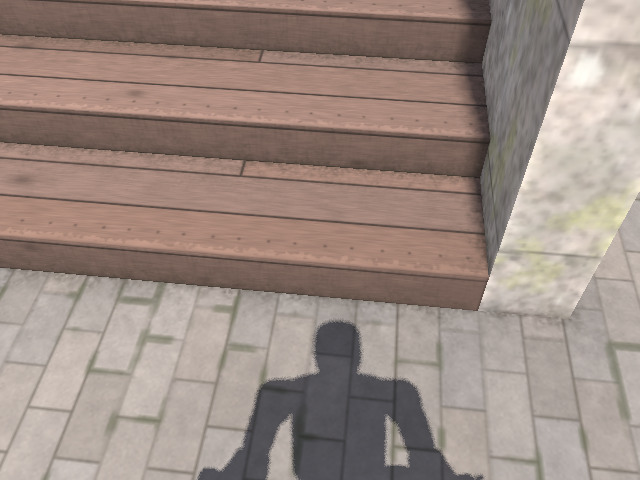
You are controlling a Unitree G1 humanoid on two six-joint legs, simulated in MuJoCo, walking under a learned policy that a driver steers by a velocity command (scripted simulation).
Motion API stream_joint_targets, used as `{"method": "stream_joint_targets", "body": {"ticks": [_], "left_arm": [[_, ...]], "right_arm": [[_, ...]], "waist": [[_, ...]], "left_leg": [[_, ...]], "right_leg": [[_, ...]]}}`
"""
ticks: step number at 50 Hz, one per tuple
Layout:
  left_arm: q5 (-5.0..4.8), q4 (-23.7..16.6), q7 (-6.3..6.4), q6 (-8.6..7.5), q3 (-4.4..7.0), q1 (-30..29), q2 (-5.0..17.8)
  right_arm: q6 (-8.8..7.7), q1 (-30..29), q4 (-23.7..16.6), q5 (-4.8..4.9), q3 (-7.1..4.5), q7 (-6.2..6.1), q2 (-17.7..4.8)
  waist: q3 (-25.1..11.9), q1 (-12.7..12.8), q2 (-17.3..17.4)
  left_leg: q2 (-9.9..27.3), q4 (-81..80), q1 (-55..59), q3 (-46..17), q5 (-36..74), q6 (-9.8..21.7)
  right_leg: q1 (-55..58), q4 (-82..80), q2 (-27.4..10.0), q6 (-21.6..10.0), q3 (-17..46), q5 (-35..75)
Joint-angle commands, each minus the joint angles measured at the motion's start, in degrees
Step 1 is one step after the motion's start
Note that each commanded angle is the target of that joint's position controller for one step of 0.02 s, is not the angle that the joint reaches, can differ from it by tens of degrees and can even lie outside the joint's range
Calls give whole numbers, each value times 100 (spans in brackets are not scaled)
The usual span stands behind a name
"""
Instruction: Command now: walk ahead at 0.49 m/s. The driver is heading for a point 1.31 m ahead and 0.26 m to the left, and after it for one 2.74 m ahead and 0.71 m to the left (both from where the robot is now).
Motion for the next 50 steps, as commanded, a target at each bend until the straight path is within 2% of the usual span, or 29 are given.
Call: {"method": "stream_joint_targets", "body": {"ticks": [1,3,7,11,14,16,17,18,19,20,21,22,23,24,27,30,34,37,39,40,41,43,44,45,46,47,48,49,50], "left_arm": [[72,-208,89,102,100,509,292],[116,-424,114,96,115,-69,332],[88,-671,63,38,77,-971,225],[7,-929,-25,11,61,-1641,364],[-19,-1099,-130,-55,80,-1723,510],[-8,-949,-148,-103,201,-970,749],[-12,-645,-104,-124,359,79,1063],[157,-480,-72,-87,483,1149,1597],[280,-377,-116,-27,500,1384,1772],[257,-478,-105,-12,337,1093,1172],[199,-626,-92,0,245,578,917],[191,-738,-100,11,190,126,808],[189,-783,-119,10,145,-85,703],[213,-756,-134,8,109,-148,640],[148,-564,-165,-57,113,97,701],[247,-357,-83,-73,162,371,862],[235,-274,17,-71,147,462,899],[257,-103,117,-37,187,745,1065],[218,24,140,44,183,882,994],[191,19,133,56,231,823,1101],[140,40,142,78,220,833,1022],[132,-14,178,124,200,638,1052],[197,-105,235,167,182,509,1080],[194,-181,257,213,219,435,1208],[95,-236,288,201,198,426,1202],[264,-470,256,67,71,658,896],[260,-605,90,-143,-67,1258,538],[126,-683,-24,-261,102,519,1202],[15,-892,-34,-252,99,33,1177]], "right_arm": [[-136,-191,-226,-10,-52,-38,-518],[-106,92,-143,-13,-93,-134,-698],[-28,584,-30,74,-118,-227,-834],[31,775,61,97,-154,-242,-979],[96,760,113,130,-198,-274,-1040],[163,541,61,114,-208,-286,-1083],[190,504,1,43,-141,-275,-906],[149,629,-207,-78,-26,-267,-622],[-24,1092,-190,4,138,-189,-102],[-145,764,-132,188,-8,-128,-816],[-205,294,-268,257,-52,-94,-1039],[-190,55,-304,178,-51,-121,-995],[-138,-37,-331,74,-69,-128,-928],[-68,26,-344,48,-59,-112,-809],[101,182,-344,71,10,-113,-506],[208,-540,-650,27,-12,-152,-551],[149,-1090,-963,67,-62,-116,-551],[104,-1672,-1221,57,-55,-13,-450],[82,-1750,-1358,109,-80,68,-435],[86,-1790,-1433,124,-88,93,-417],[79,-1833,-1513,103,-92,131,-432],[88,-1685,-1639,122,-129,196,-508],[146,-1420,-1578,99,-207,225,-646],[95,-622,-1408,89,-309,216,-802],[74,262,-1179,92,-463,148,-1090],[107,698,-1063,33,-582,2,-1668],[141,372,-1474,-106,-588,-35,-2064],[245,510,-1522,-62,-509,-70,-1599],[270,89,-1633,-6,-446,-106,-1371]], "waist": [[116,337,421],[188,173,379],[159,-154,388],[287,-378,533],[277,-278,581],[-129,192,603],[-792,610,453],[-1738,849,-357],[-2175,611,-1821],[-1728,686,-1103],[-1066,582,-730],[-759,397,-245],[-498,251,-156],[-463,97,-217],[-342,-77,-220],[-153,93,-25],[13,271,-228],[284,520,-127],[316,549,-178],[341,552,-237],[296,520,-309],[121,289,-405],[-63,95,-615],[-465,-252,-568],[-879,-704,-302],[-1389,-568,991],[-2592,-19,1874],[-2794,-511,733],[-2008,-378,484]], "left_leg": [[1594,-1403,-451,-1358,293,993],[1604,-1428,-255,-1295,416,965],[1487,-1314,263,-1000,568,692],[1633,-1072,794,-980,337,606],[1945,-699,1278,-1158,431,530],[1821,175,1351,-1015,1821,354],[1446,1422,954,-745,2292,198],[884,3442,-619,-350,990,-95],[54,4994,-2527,-590,-2540,-312],[465,5686,-3184,-1133,-2496,-207],[782,5635,-3340,-969,-1910,-120],[1076,5368,-3043,-810,-1343,-160],[1243,5032,-2777,-793,-996,-225],[1339,4871,-2440,-794,-793,-280],[1366,4711,-2503,-743,-567,-409],[1300,4059,-3061,-886,229,-494],[1000,2776,-2853,-857,1141,-486],[927,2075,-3002,-672,1456,-444],[937,1863,-3212,-618,1250,-372],[961,1779,-3272,-552,1023,-320],[973,1808,-3275,-459,707,-242],[767,1760,-2717,-107,-83,-70],[416,1847,-2034,204,-359,50],[141,1635,-1088,365,-180,174],[111,899,292,96,715,406],[1362,1206,2152,-1656,2847,806],[2887,928,3852,-4601,4519,2160],[2605,821,3548,-3907,4615,1918],[2344,760,2751,-3013,4292,1605]], "right_leg": [[-288,-443,-431,201,12,495],[-734,-1142,-502,325,-34,1100],[-688,-2815,-284,353,-219,2105],[-466,-3667,-114,369,-314,1879],[-300,-4044,-55,175,-277,1295],[750,-4341,215,-43,-520,992],[2144,-4352,212,-247,-482,970],[4146,-4363,-997,-752,1142,719],[5378,-5257,-1892,-1478,3639,-96],[5067,-5452,-1710,-1272,3548,-623],[4306,-5489,-1536,-1048,2594,-224],[3541,-5621,-1277,-941,1936,385],[2966,-5813,-1061,-898,1527,880],[2610,-5976,-922,-866,1243,1166],[2365,-6172,-887,-928,575,2039],[2418,-6289,-900,-804,107,2361],[2494,-6406,-714,-549,-561,2191],[2912,-6456,-924,-466,-725,1900],[3440,-6239,-1018,-386,-850,2005],[3618,-6053,-1096,-364,-941,2256],[3834,-5874,-1207,-361,-948,2622],[3860,-5216,-1242,-263,-1180,4208],[3660,-4570,-1112,-183,-1346,5857],[3418,-3572,-996,-81,-1414,6556],[2729,-2232,-734,180,-1456,5855],[882,-281,-172,449,-1398,1499],[-957,1585,895,684,-452,-2212],[-1111,1841,446,589,371,-1870],[-1318,1498,207,499,224,-1362]]}}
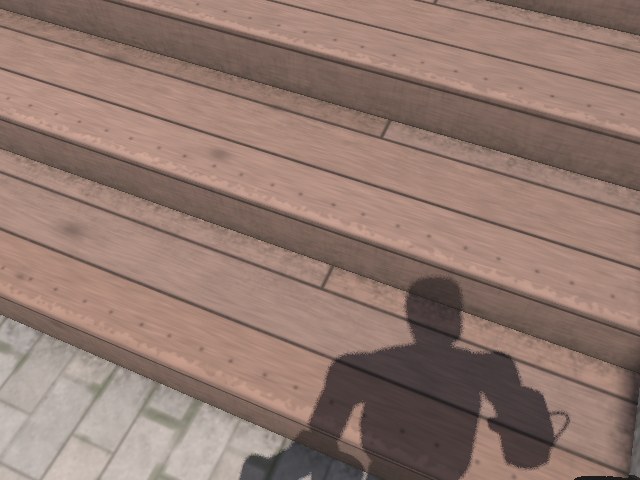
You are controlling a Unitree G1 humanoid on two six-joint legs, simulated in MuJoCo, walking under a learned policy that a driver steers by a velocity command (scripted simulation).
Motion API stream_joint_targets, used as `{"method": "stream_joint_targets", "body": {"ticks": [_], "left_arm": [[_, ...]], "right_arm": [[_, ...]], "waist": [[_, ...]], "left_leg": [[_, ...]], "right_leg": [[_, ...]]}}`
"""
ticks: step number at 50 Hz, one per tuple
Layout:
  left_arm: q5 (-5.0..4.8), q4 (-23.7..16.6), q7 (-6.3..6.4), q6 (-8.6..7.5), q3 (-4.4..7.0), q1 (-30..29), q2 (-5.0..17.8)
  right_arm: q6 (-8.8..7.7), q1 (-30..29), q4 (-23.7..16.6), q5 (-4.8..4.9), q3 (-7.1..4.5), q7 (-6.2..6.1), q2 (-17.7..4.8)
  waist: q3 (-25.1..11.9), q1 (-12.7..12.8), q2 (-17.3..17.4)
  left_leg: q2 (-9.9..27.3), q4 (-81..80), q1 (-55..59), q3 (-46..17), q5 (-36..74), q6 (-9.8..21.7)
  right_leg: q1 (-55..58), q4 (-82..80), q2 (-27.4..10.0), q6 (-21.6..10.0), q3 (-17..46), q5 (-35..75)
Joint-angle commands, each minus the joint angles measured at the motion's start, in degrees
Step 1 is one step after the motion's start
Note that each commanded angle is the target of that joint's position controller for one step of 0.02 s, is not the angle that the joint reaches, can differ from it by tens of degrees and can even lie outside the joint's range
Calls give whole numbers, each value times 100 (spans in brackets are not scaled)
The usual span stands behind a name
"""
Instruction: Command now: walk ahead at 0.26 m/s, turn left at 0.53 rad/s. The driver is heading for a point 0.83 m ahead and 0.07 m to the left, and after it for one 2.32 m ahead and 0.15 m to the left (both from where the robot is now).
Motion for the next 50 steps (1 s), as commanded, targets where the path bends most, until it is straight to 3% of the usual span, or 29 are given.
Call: {"method": "stream_joint_targets", "body": {"ticks": [1,2,3,5,7,10,12,14,15,18,20,21,22,23,24,25,26,28,29,31,33,36,39,40,41,42,43,46,50], "left_arm": [[-59,-724,-20,-200,176,-334,868],[39,-772,47,-74,221,-352,870],[64,-838,72,57,247,-306,879],[110,-914,112,168,226,-128,672],[111,-1007,165,208,256,-194,654],[118,-1171,177,271,236,-590,551],[67,-1203,176,352,222,-738,505],[48,-1265,159,374,217,-874,537],[-6,-1194,156,358,232,-903,601],[-9,-1227,139,292,196,-1169,569],[-62,-1178,103,243,212,-1148,609],[-74,-1119,70,216,211,-970,554],[-23,-1037,46,168,238,-766,606],[112,-1018,75,142,299,-544,977],[303,-963,109,184,322,-393,1107],[271,-936,91,205,233,-204,671],[161,-944,46,198,232,-321,664],[78,-956,27,233,288,-616,775],[81,-1064,26,271,254,-860,699],[107,-1024,16,373,198,-1022,488],[105,-946,29,438,200,-775,456],[70,-924,48,480,239,-614,611],[40,-788,9,439,186,-381,486],[114,-776,-21,372,177,-253,465],[142,-732,-49,326,204,-72,460],[146,-699,-29,326,189,-358,418],[116,-697,6,353,187,-541,338],[106,-554,127,477,194,-364,242],[78,-317,174,510,232,-155,211]], "right_arm": [[84,756,-393,106,-263,-138,-897],[107,519,-492,128,-217,-149,-759],[124,410,-560,70,-209,-160,-768],[116,398,-605,11,-240,-198,-864],[100,535,-519,46,-229,-288,-850],[258,608,-515,126,-249,-432,-916],[384,583,-550,108,-229,-493,-857],[503,504,-669,66,-233,-534,-869],[505,466,-640,39,-212,-547,-804],[544,560,-550,10,-142,-583,-672],[548,597,-478,35,-101,-578,-615],[547,523,-460,70,-62,-571,-529],[505,563,-446,78,-42,-550,-487],[430,856,-471,-83,4,-501,-330],[354,1367,-385,-110,22,-483,-173],[345,1248,-404,-117,-47,-456,-462],[391,1003,-403,-34,-156,-445,-756],[577,701,-341,16,-195,-499,-647],[680,758,-295,55,-204,-520,-643],[737,836,-223,58,-71,-506,-170],[719,633,-206,47,16,-502,94],[708,747,-66,72,-68,-519,-101],[701,891,80,-41,-102,-507,-227],[690,971,89,-88,-151,-529,-489],[691,1073,227,-42,-220,-501,-659],[660,1088,292,-24,-173,-443,-358],[617,1024,354,-72,-102,-423,-139],[447,997,504,-82,-42,-426,-36],[327,1221,741,-36,-7,-429,-28]], "waist": [[-1459,-362,-333],[-1171,-153,-312],[-998,13,-134],[-992,153,117],[-1072,103,339],[-1236,-36,401],[-1260,-99,579],[-1217,-136,547],[-1242,-192,605],[-1067,-365,755],[-931,-368,845],[-902,-212,911],[-834,-124,834],[-907,-303,250],[-1063,-484,-970],[-1252,-253,-1091],[-1130,-180,-802],[-862,-187,-511],[-729,-250,-597],[-620,-366,-899],[-677,-167,-1126],[-797,-88,-1195],[-645,-165,-941],[-697,-65,-566],[-653,69,61],[-451,-122,139],[-202,-112,196],[135,-18,474],[229,-23,441]], "left_leg": [[1837,-1100,3285,-2288,4010,1276],[1665,-1348,2518,-2092,3651,1144],[1521,-1534,1912,-1985,3653,1101],[1297,-1587,1444,-1663,4245,1117],[1152,-1509,1406,-1484,4555,1040],[1046,-1313,1613,-1605,3938,733],[1002,-1185,1650,-1786,3335,569],[1159,-1082,1816,-2233,2968,556],[1225,-1022,1968,-2165,3058,477],[1315,-817,2161,-2339,3542,420],[1236,-667,2352,-2414,3582,396],[1104,-543,2387,-2399,3502,328],[880,-427,2168,-2388,2980,202],[518,133,1545,-2024,1621,-53],[-160,1111,774,-1652,-1303,-446],[-79,1922,474,-1525,-2965,-755],[8,2667,353,-1435,-3099,-936],[85,3241,102,-1398,-2618,-1172],[125,3128,320,-1329,-2352,-1226],[216,2051,820,-837,-1994,-1309],[346,998,1142,-508,-1849,-1312],[395,-92,1512,-354,-1117,-1207],[526,-1446,2330,-470,286,-904],[855,-1098,2652,-750,1060,-760],[867,-834,2417,-674,532,-537],[795,-1041,1842,-702,-326,-449],[771,-1239,1437,-743,-766,-461],[709,-1371,1020,-729,-868,-557],[675,-1383,955,-742,-762,-551]], "right_leg": [[-2672,1227,-266,-18,598,318],[-2403,759,-369,7,604,592],[-2013,555,-408,21,604,675],[-1798,158,-262,144,489,967],[-1803,-400,-94,301,495,1289],[-1906,-1158,63,442,537,1745],[-1839,-1314,154,502,565,1785],[-1974,-1316,229,483,640,1656],[-1892,-1462,221,423,579,1608],[-1464,-2250,240,310,505,1482],[-986,-3253,270,197,420,1611],[-496,-4061,277,92,330,2196],[152,-4759,158,-72,430,3290],[1054,-4544,-656,-394,1078,5664],[1672,-4239,-1829,-1452,2124,8100],[1517,-4415,-2460,-2117,2835,7806],[1373,-4445,-2297,-2141,2687,7001],[1131,-4491,-1729,-1741,2022,5798],[798,-4605,-1404,-1526,1600,5168],[473,-4720,-845,-1242,959,4465],[671,-4690,-748,-1218,878,4376],[854,-4591,-894,-1253,1146,3936],[405,-4617,-777,-784,1159,2899],[68,-4526,-590,-532,974,2310],[74,-4588,-229,-298,555,1643],[338,-4426,-27,-72,280,1308],[444,-4342,12,12,211,1320],[550,-4238,26,30,179,1563],[632,-4198,21,59,173,1765]]}}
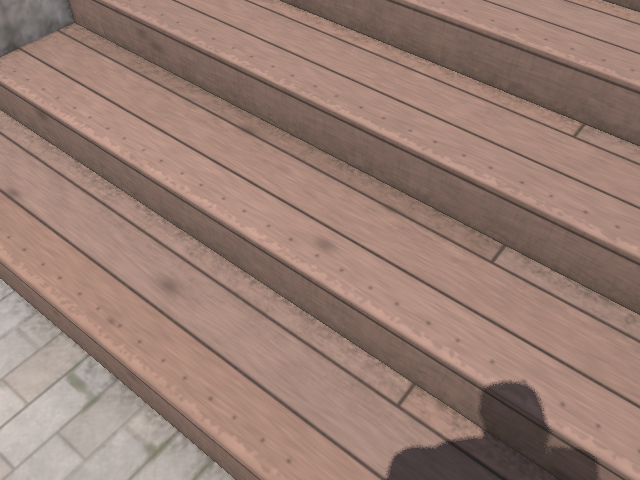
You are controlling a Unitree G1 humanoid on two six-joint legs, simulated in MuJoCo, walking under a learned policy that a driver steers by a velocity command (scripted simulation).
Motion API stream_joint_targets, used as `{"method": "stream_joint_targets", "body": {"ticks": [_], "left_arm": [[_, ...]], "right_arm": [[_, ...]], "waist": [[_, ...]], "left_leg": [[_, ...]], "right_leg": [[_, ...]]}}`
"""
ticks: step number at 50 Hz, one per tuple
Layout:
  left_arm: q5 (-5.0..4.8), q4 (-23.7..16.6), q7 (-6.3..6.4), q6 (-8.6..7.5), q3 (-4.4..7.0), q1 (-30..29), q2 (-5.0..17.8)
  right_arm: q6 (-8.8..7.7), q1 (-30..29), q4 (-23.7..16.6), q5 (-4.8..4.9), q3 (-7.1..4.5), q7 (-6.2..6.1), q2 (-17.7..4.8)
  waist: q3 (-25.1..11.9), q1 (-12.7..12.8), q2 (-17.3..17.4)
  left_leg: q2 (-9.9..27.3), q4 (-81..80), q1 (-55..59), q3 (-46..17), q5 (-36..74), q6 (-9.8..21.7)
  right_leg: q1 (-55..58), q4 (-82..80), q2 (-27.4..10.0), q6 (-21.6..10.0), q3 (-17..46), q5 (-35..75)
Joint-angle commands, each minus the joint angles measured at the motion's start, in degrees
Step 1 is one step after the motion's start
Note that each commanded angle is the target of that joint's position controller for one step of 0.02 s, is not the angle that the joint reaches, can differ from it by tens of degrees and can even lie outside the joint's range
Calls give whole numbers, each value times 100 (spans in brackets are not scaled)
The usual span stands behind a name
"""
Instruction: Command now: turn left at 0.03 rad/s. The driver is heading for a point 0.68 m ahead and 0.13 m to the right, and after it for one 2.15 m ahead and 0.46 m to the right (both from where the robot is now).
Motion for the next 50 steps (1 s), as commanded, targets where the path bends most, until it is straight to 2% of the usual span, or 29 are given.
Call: {"method": "stream_joint_targets", "body": {"ticks": [1,4,6,8,10,12,14,16,17,18,19,20,21,23,26,32,35,37,39,40,41,42,43,44,45,46,47,48,50], "left_arm": [[-21,-96,57,-27,149,187,493],[-35,130,110,3,172,375,467],[-106,181,158,25,195,338,457],[-182,4,153,-92,165,50,344],[-329,-170,75,-298,215,-219,493],[-333,-151,-39,-467,220,-96,523],[-267,-45,-142,-548,170,122,400],[-201,429,-164,-527,293,1402,471],[-130,652,-171,-488,385,1966,661],[-67,782,-141,-464,469,2700,1027],[-54,760,-191,-511,468,2921,1403],[-90,756,-209,-580,377,2583,1099],[-132,599,-204,-577,282,1797,841],[-23,525,-242,-497,128,1255,563],[-5,810,-290,-353,-29,1685,158],[86,1022,-93,-240,-94,2236,333],[-63,1095,87,-270,-117,2477,310],[-161,1408,132,-126,-159,3525,42],[-158,1630,185,-28,-181,4111,22],[-184,1672,236,25,-207,4010,0],[-126,1378,214,35,-279,3139,26],[-52,1224,165,-50,-249,3031,291],[56,1278,42,-182,-180,3021,763],[41,1177,-109,-397,-216,2810,637],[-194,1088,-218,-621,-27,2310,1302],[-244,1010,-418,-762,-24,1895,919],[-205,1064,-533,-797,51,1424,619],[-338,612,-519,-719,154,477,481],[-460,-382,-375,-510,25,-512,-242]], "right_arm": [[-156,90,-113,17,-85,-17,-565],[-204,261,28,19,-65,-36,-541],[-171,419,86,101,-154,-69,-802],[-200,680,106,182,-258,-82,-1091],[-343,657,113,197,-263,-125,-1057],[-431,571,124,233,-233,-141,-869],[-366,171,30,239,-228,-123,-865],[-282,-190,-48,218,-258,-106,-1016],[-296,-257,-106,240,-228,-103,-893],[-348,-362,-239,147,-148,-76,-625],[-453,302,-231,199,-48,-34,-97],[-509,570,-79,384,-106,-5,-355],[-565,162,-188,504,-168,33,-655],[-546,-173,-117,299,-180,92,-581],[-410,-56,15,219,-136,309,-274],[-374,-1408,-680,171,91,308,6],[-446,-1991,-1102,251,200,302,46],[-603,-2945,-1491,176,290,417,109],[-810,-3820,-2066,231,538,588,580],[-826,-4010,-2356,320,647,661,738],[-842,-3791,-2448,410,678,735,593],[-801,-3459,-2372,339,572,682,424],[-645,-2190,-2091,388,311,539,-21],[-631,-839,-1845,368,147,405,-377],[-475,669,-1474,260,-133,205,-949],[-401,1449,-883,155,-309,70,-1539],[-349,1479,-567,-115,-269,-11,-1388],[-405,1139,-328,-61,-134,30,-934],[-581,374,206,-47,182,229,162]], "waist": [[330,39,535],[168,7,466],[323,-145,711],[715,-424,1322],[1131,-473,1265],[865,-337,896],[497,-114,818],[43,599,888],[-120,842,391],[-459,1043,-942],[-710,582,-2123],[-324,374,-1320],[476,171,-736],[714,-10,-305],[485,-24,-469],[683,260,-487],[753,295,-625],[874,791,-284],[884,994,-562],[812,815,-730],[616,330,-646],[55,167,-978],[-892,-520,-1497],[-1940,-1191,-1126],[-3062,-1973,-1130],[-3719,-1830,602],[-3801,-1639,1070],[-2273,-1422,282],[-488,-637,-146]], "left_leg": [[222,-961,-957,-239,299,119],[192,-1029,-840,-232,46,201],[294,-1362,-908,-556,-1871,524],[1138,-2107,-962,-1863,-3010,1172],[1808,-2338,-243,-2759,-2122,1690],[1790,-2050,656,-2440,-947,1563],[1259,-1896,213,-1396,295,1228],[836,-1021,-712,-652,2133,1057],[468,16,-923,-223,2941,866],[19,2006,-1895,118,1784,437],[-666,3419,-2910,-189,-924,224],[-288,4528,-3420,-637,-979,280],[34,4891,-4013,-591,-482,461],[329,5123,-4234,-173,438,505],[420,5735,-4303,291,823,351],[540,5301,-5623,684,1255,-102],[659,4879,-5991,702,1194,-115],[503,5428,-7465,1356,254,-10],[618,5093,-8251,1440,-563,160],[735,4406,-7734,1250,-635,306],[370,2790,-5288,1926,-482,447],[-114,2502,-3047,2004,323,444],[-689,2934,-1030,2186,163,656],[-126,3335,1630,1038,441,1222],[483,1934,3112,-779,-505,1557],[1803,93,3870,-3172,-986,1869],[2447,-764,3302,-4238,384,1808],[2327,-918,2032,-3357,1076,1505],[1890,-904,307,-1525,1092,1055]], "right_leg": [[436,-303,-14,4,-53,149],[526,-220,63,54,-174,2],[129,464,430,24,-610,-1108],[-737,1838,388,-95,-546,-1496],[-2221,2846,-91,-372,32,-1936],[-2647,2551,-363,-596,176,-1888],[-1225,1319,-215,-638,-123,-1507],[992,223,384,-505,-766,34],[1607,-352,552,-474,-761,311],[2600,-1015,-455,-706,823,423],[2880,-1837,-2018,-1551,3696,984],[2340,-2039,-2399,-2133,4257,-1022],[1830,-2071,-2248,-1975,3554,-1813],[1426,-2023,-1540,-1474,2169,-1122],[1068,-1796,-1150,-1316,1116,592],[1064,-1902,-1221,-1442,838,1492],[1714,-2063,-1361,-1333,730,1945],[3285,-1902,-1278,-1336,785,2786],[4341,-1656,-1472,-1161,948,3853],[4107,-1701,-1572,-1013,823,4348],[2480,-2076,-1186,-1004,313,5587],[1629,-2045,-1341,-1153,433,7377],[1221,-1421,-1517,-1289,242,9607],[-526,313,-1305,-1047,115,11219],[-947,1717,-876,-740,425,9637],[-1483,3946,5,-630,713,2869],[-1631,6123,370,-736,1046,-184],[-2388,7260,303,-820,862,-741],[-3238,7987,-107,-1110,607,-883]]}}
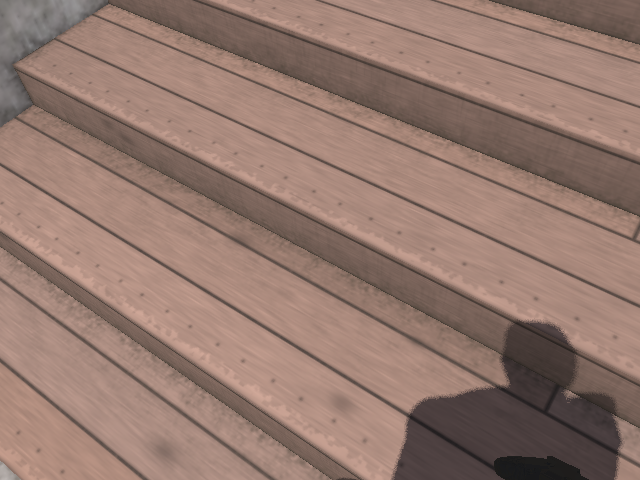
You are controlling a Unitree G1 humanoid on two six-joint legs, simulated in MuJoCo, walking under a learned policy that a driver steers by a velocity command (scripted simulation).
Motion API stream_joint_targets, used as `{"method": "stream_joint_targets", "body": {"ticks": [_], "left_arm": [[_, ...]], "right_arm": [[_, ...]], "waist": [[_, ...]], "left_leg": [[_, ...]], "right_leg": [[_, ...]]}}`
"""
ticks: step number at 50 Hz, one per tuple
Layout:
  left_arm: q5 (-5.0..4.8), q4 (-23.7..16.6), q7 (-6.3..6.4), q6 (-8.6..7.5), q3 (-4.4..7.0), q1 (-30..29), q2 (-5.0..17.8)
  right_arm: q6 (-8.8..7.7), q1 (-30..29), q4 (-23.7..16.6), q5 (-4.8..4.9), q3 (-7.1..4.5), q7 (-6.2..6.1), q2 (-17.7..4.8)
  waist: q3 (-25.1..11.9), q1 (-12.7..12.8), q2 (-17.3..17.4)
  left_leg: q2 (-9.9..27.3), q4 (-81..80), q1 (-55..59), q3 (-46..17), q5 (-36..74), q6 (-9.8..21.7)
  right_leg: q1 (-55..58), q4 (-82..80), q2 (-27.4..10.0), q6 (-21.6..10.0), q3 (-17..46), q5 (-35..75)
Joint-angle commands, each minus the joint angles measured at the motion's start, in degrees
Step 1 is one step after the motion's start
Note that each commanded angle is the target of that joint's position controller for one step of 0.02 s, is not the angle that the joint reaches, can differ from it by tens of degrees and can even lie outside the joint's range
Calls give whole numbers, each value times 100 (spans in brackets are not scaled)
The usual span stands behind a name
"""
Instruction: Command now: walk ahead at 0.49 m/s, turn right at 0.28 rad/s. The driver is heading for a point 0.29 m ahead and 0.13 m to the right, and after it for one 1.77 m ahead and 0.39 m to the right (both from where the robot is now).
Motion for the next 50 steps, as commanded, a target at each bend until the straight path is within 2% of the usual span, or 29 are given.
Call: {"method": "stream_joint_targets", "body": {"ticks": [1,3,4,6,8,11,14,15,16,17,18,19,20,21,22,23,24,25,26,28,29,32,34,36,38,42,45,46,50], "left_arm": [[-103,-1602,14,-17,-9,-1549,-138],[-243,-1673,77,215,-165,-955,-457],[-213,-1694,145,331,-174,-817,-306],[16,-1821,186,436,-102,-1005,169],[117,-1791,202,517,-89,-1023,210],[38,-2399,221,594,-140,-1750,178],[49,-3242,22,466,-266,-3089,236],[116,-3469,-55,434,-319,-3457,198],[188,-3703,-200,392,-399,-3496,88],[197,-3758,-298,391,-439,-3514,69],[136,-3617,-245,415,-214,-3292,416],[63,-3240,-216,384,-22,-1906,767],[66,-2819,-146,387,186,-743,1228],[204,-2606,-73,390,384,-437,1741],[420,-2651,54,384,491,-1110,2323],[577,-2924,127,336,355,-1493,1881],[435,-2976,77,247,208,-1657,1357],[191,-2856,24,166,154,-1662,1060],[158,-2846,60,104,131,-1826,844],[229,-2826,173,15,148,-1903,773],[217,-2787,225,4,150,-1781,804],[186,-2785,362,34,144,-1370,993],[101,-2764,434,188,126,-1295,1018],[121,-2846,514,372,66,-1423,995],[231,-2922,645,548,25,-1352,905],[396,-3149,551,430,-7,-1572,866],[357,-3206,461,456,-41,-1623,773],[368,-3205,434,474,-88,-1644,627],[291,-3088,333,505,-101,-1538,529]], "right_arm": [[-114,1484,1033,-148,19,142,279],[-116,1069,1178,-59,32,169,444],[-110,671,1101,-46,20,155,283],[-134,583,1108,-163,13,83,20],[-116,1012,1252,-243,46,-26,-184],[66,1891,1400,-159,48,-247,-444],[328,2278,1136,-166,-82,-484,-845],[408,2400,1056,-151,-137,-617,-950],[470,2054,913,-96,-193,-749,-1213],[512,1916,723,-63,-270,-777,-1534],[431,2134,671,-34,-295,-705,-1684],[400,1672,497,90,-444,-562,-2248],[409,1232,277,242,-480,-439,-2312],[358,1260,87,368,-455,-420,-1944],[244,1630,-370,178,-231,-250,-867],[59,1873,-297,97,-244,-29,-991],[32,1666,-402,201,-277,52,-1035],[46,1440,-523,89,-219,-11,-837],[79,1322,-572,18,-197,-92,-784],[168,1196,-812,42,-210,-136,-928],[186,1150,-856,31,-200,-143,-914],[209,880,-1010,-17,-145,-134,-890],[205,665,-1202,-47,-51,-164,-778],[227,496,-1321,-60,-28,-245,-802],[234,135,-1540,-79,67,-325,-646],[294,699,-1206,36,-1,-356,-778],[339,557,-1245,79,-51,-375,-786],[341,494,-1269,69,-15,-348,-645],[296,374,-1241,131,-7,-240,-521]], "waist": [[-252,-209,-63],[205,402,124],[375,674,189],[474,676,490],[438,570,701],[713,403,487],[647,37,377],[546,-97,347],[169,208,254],[-265,248,394],[-948,269,633],[-1408,860,1586],[-1719,1247,1704],[-1399,1217,930],[-1833,78,-1920],[-2406,5,-1327],[-1736,-33,-655],[-1037,-165,110],[-844,-273,500],[-749,-433,315],[-830,-404,89],[-852,-285,186],[-668,-257,195],[-637,-219,-28],[-892,-69,-344],[-1265,38,-581],[-804,145,-467],[-735,161,-481],[-714,238,-720]], "left_leg": [[1642,-3151,2028,-2603,1185,236],[1338,-3630,1344,-1613,1067,-124],[1132,-4026,899,-1058,1144,-240],[806,-4513,543,-237,1835,-127],[1073,-4562,1025,-307,2187,163],[1682,-4032,2940,-695,3005,148],[1638,-3892,4044,-438,3054,-102],[1548,-3873,4110,-315,3177,-127],[1395,-3847,3656,88,3981,-324],[1187,-4014,2567,341,5763,-63],[1346,-3568,2701,186,8140,127],[1578,-2751,3071,100,9676,242],[1462,-1658,3480,-79,9775,144],[942,260,2616,-468,6024,-300],[-773,2564,484,-1147,-168,-769],[-791,3758,429,-2371,-285,-628],[-714,4012,58,-2324,-115,-551],[-557,3907,-296,-2212,-43,-485],[-290,3683,-412,-2238,240,-421],[-49,3385,-265,-2274,462,-400],[-113,3724,-380,-2187,274,-446],[-123,4023,-1104,-2099,327,-452],[-20,3164,-1480,-2060,563,-577],[-78,2364,-1544,-1675,1080,-816],[-137,1638,-1513,-1556,1121,-1069],[57,1405,-1152,-1662,1256,-1120],[104,1184,-1215,-1709,731,-1120],[134,945,-1106,-1654,567,-1123],[80,-976,380,-1304,-7,-1040]], "right_leg": [[-2727,2740,-252,-479,1,-341],[-2883,2191,-207,-539,84,-238],[-2626,1064,-256,-437,3,-36],[-2284,295,-45,-205,-480,1043],[-2807,1542,140,-25,-691,990],[-5381,3172,135,57,-240,-346],[-6435,2280,-16,265,-735,-969],[-6295,1717,-123,363,-1081,-910],[-5057,169,-382,235,-1159,-418],[-2739,-1307,106,109,-2013,-368],[-1304,-1289,480,13,-2011,219],[-562,-1365,644,-101,-2011,-404],[137,-2325,871,-290,-1619,-349],[810,-3816,753,-598,-149,150],[1577,-5448,-606,-1588,3478,1291],[1306,-6166,-1045,-1603,4359,1084],[611,-6102,-908,-1390,3897,332],[43,-5889,-647,-1095,3385,-181],[-364,-5682,-473,-838,2861,-241],[-659,-5763,-172,-665,2124,724],[-509,-5803,-219,-804,2109,1280],[-95,-6047,-216,-827,1883,1438],[50,-6138,-14,-606,1496,1135],[128,-6182,115,-534,1177,1427],[449,-6139,27,-503,1214,1993],[858,-5974,-478,-411,1441,2488],[766,-5930,-599,-504,1711,1833],[798,-5814,-593,-520,1718,1909],[822,-5747,-538,-575,1458,3519]]}}
Velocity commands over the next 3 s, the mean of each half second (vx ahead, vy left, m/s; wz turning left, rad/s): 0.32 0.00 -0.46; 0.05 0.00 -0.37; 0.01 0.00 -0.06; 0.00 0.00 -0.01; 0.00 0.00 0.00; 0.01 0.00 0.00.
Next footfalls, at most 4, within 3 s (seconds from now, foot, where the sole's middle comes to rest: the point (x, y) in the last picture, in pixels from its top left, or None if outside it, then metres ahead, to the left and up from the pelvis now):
0.42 right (442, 453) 0.44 -0.14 -0.58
1.06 left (346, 370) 0.60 0.02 -0.58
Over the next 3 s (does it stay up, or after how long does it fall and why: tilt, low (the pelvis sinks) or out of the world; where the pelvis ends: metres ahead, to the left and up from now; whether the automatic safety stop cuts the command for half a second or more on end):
stays up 0.52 -0.03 0.20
